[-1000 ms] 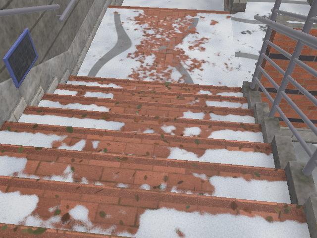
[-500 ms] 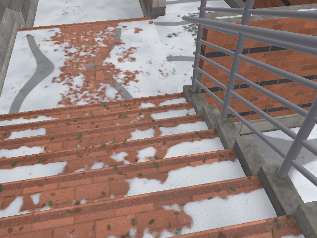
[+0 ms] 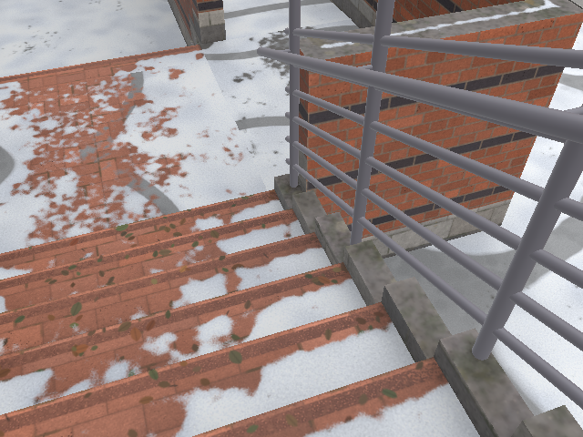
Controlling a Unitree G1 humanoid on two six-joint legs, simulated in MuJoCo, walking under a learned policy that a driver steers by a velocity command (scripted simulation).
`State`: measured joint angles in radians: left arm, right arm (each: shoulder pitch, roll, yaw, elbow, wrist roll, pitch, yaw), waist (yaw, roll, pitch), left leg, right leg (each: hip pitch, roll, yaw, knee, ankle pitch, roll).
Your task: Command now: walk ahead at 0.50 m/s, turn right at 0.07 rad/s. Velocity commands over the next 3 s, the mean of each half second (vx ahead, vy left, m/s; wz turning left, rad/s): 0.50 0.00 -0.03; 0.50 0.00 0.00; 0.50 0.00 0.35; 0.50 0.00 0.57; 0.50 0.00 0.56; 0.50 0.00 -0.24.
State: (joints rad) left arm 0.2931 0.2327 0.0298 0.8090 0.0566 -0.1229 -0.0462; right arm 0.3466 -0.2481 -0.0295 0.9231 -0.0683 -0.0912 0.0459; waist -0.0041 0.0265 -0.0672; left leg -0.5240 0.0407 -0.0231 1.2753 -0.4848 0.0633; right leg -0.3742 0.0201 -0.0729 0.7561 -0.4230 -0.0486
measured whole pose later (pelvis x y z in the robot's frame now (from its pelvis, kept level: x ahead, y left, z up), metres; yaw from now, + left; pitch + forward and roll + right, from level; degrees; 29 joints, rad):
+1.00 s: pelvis +0.52 -0.06 -0.29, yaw +0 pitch -1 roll +2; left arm 0.07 0.20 0.06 0.95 0.02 -0.06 -0.02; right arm 0.50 -0.22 -0.06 1.04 -0.01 -0.03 -0.04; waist -0.11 0.04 0.06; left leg -0.35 0.00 -0.09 1.76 -0.69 0.07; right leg -0.40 -0.02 -0.07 0.63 -0.21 -0.06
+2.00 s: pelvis +1.15 +0.05 -0.58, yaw +33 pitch +2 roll +1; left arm 0.20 0.21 -0.01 0.81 0.11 -0.11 -0.04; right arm 0.48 -0.20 0.05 0.90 -0.08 -0.09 0.09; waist -0.04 -0.02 -0.05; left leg -0.45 -0.11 -0.17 1.71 -0.81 0.01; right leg -0.38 -0.05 -0.09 0.62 -0.27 -0.06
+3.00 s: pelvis +1.56 +0.40 -0.75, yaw +39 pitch +2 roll -3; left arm 0.48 0.19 0.00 1.04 0.07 -0.11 -0.06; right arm 0.21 -0.24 0.03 0.83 -0.09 -0.08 0.04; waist 0.07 0.04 -0.02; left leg -0.85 0.13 -0.10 1.27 -0.10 -0.02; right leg -0.31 0.17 0.00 0.69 -0.41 -0.14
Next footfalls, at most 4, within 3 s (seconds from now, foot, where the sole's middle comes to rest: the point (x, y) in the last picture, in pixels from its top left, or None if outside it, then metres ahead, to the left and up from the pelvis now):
0.28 left None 0.25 0.12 -0.90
0.90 right None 0.64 -0.15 -1.05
1.56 left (265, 377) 0.93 0.12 -1.20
1.94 right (298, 315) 1.27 0.00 -1.35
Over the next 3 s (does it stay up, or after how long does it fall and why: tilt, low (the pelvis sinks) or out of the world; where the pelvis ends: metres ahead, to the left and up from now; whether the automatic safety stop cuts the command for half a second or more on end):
stays up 1.56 0.40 -0.75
